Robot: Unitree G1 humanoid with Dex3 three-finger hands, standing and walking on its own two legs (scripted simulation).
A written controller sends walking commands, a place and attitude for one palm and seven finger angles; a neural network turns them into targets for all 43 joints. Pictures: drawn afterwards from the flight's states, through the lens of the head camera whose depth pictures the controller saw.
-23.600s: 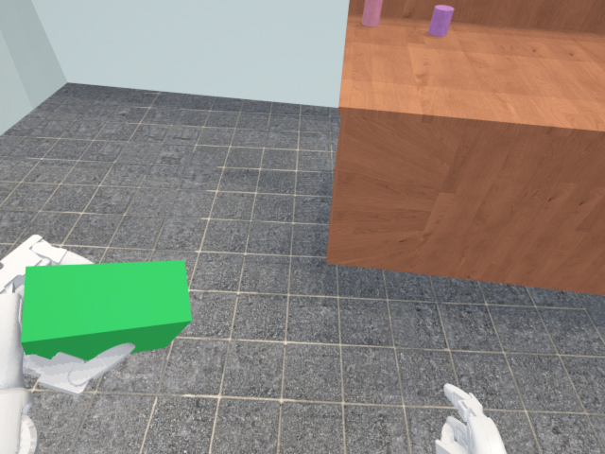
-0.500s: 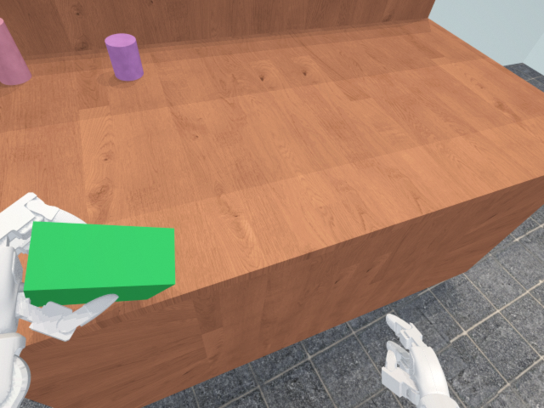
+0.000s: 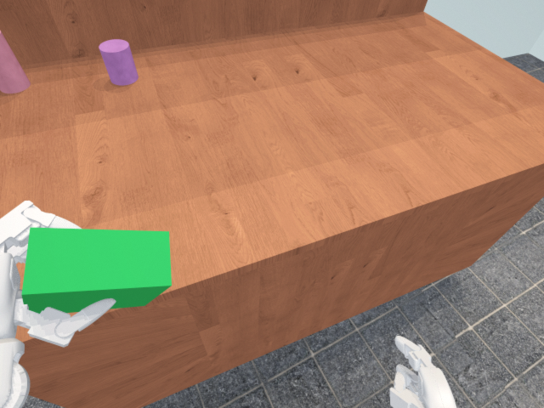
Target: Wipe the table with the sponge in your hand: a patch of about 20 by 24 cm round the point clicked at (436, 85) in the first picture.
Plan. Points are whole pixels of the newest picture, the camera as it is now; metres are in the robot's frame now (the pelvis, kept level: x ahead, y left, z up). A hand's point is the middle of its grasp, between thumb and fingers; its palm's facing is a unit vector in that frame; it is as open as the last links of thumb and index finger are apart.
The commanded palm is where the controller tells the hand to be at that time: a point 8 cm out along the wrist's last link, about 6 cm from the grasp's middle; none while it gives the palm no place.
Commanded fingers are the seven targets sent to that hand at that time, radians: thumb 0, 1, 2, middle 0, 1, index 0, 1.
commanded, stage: come to a stop and stand still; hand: left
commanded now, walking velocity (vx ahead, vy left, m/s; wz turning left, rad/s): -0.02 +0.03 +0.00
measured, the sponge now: (119, 273) +0.24 +0.21 +0.12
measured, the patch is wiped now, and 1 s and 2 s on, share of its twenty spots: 0.00 0.00 0.00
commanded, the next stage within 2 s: look again from close up in 0.98 s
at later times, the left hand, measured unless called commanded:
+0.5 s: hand (46, 274) +0.21 +0.26 +0.15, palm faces +0.47 -0.81 -0.35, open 10.3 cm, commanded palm +0.15 +0.27 +0.18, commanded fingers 0.00 0.10 1.30 -1.20 -1.60 -1.20 -1.60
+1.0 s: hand (59, 265) +0.22 +0.25 +0.15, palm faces +0.42 -0.83 -0.37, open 10.3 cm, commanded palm +0.16 +0.28 +0.18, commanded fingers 0.00 0.10 1.30 -1.20 -1.60 -1.20 -1.60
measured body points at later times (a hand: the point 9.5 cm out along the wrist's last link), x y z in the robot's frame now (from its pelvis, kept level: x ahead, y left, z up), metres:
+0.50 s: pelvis -0.01 -0.01 +0.00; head +0.03 +0.02 +0.44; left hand +0.18 +0.30 +0.17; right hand +0.17 -0.23 -0.08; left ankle +0.00 +0.11 -0.74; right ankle +0.04 -0.16 -0.74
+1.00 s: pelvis +0.01 +0.00 +0.00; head +0.05 +0.03 +0.44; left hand +0.19 +0.30 +0.17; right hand +0.20 -0.22 -0.07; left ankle +0.00 +0.11 -0.74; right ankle +0.04 -0.16 -0.74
